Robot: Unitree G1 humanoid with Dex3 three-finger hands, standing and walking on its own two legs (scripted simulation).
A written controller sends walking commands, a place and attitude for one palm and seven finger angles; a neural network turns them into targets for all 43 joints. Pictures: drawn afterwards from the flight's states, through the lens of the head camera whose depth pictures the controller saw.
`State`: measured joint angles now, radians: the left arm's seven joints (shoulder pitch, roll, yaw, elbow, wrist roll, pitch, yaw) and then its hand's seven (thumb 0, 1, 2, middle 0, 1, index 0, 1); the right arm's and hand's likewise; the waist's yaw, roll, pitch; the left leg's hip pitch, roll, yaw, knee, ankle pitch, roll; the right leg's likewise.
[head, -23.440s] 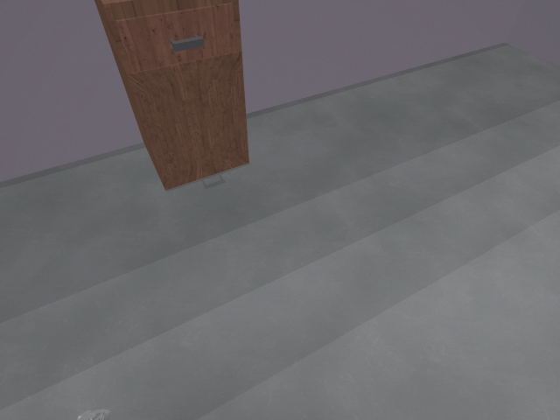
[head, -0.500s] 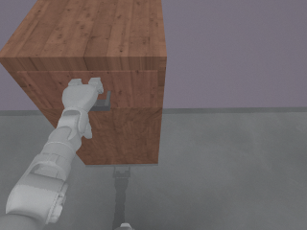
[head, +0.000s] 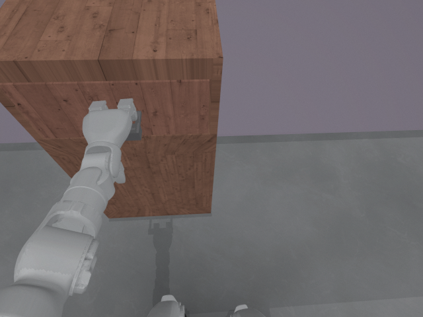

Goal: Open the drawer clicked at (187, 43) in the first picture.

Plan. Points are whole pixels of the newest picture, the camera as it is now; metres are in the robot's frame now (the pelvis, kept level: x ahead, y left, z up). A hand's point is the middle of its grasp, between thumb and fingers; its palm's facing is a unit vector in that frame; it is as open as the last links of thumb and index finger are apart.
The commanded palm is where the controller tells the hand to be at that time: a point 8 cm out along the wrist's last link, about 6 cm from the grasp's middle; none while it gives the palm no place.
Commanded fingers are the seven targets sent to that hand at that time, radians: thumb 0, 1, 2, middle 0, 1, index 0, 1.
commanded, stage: lower the fingers behind the handle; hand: left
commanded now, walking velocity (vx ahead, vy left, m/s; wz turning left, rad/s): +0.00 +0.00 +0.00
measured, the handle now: (116, 124) +0.53 +0.19 +0.00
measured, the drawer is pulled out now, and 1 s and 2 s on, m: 0.00 0.00 0.01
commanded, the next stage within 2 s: close the thumb around the handle in 0.80 s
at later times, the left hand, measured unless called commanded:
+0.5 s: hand (118, 149) +0.48 +0.19 -0.02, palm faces -0.02 -0.03 -1.00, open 13.9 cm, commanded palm +0.46 +0.17 +0.04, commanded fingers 0.00 -0.50 0.30 -0.30 -1.20 -0.30 -1.20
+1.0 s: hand (119, 147) +0.48 +0.18 -0.02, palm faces -0.05 -0.05 -1.00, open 13.6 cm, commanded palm +0.46 +0.17 +0.04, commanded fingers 0.00 -0.16 0.44 -0.32 -1.24 -0.32 -1.24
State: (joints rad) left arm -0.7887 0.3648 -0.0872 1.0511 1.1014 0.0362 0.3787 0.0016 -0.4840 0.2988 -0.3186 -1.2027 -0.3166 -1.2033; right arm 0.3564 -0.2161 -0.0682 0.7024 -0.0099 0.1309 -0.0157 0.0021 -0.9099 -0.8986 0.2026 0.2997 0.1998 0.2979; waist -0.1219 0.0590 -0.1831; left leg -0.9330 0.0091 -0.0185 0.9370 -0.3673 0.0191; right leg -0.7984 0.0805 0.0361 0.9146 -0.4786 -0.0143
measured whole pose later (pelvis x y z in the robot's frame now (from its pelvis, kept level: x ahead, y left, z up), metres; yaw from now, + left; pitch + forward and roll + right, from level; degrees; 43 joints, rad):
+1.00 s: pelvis +0.01 +0.00 -0.01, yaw +0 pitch +24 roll -3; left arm -0.78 0.37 -0.09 1.04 1.10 0.04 0.41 0.00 -0.45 0.31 -0.31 -1.21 -0.32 -1.20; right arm 0.35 -0.22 -0.07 0.72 -0.02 0.13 -0.01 0.00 -0.91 -0.90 0.20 0.30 0.20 0.30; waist -0.12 0.06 -0.20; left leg -1.03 0.01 -0.03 1.02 -0.41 0.02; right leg -0.88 0.09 0.02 0.98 -0.52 -0.01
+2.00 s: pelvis +0.02 +0.00 +0.00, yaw -2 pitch +22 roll -2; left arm -0.59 0.36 -0.07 0.88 1.09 0.05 0.40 0.01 0.67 0.73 -0.28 -1.35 -0.40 -1.34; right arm 0.34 -0.22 -0.07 0.68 -0.01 0.16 0.00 0.00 -0.91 -0.90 0.20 0.30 0.20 0.30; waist -0.11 0.06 -0.20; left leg -0.93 0.02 0.01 0.96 -0.42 0.03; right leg -0.80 0.09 0.07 0.92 -0.51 -0.01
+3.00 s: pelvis +0.03 +0.00 +0.01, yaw -1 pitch +17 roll -1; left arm -0.11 0.30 -0.16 0.44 1.08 0.10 0.46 0.01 0.66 0.78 -0.25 -1.35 -0.41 -1.35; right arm 0.26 -0.23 -0.08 0.65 -0.01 0.13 0.01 0.01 -0.91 -0.90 0.20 0.30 0.20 0.30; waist -0.06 0.06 -0.19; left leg -0.78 0.01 0.01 0.91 -0.42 0.02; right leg -0.65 0.07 0.07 0.87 -0.51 -0.01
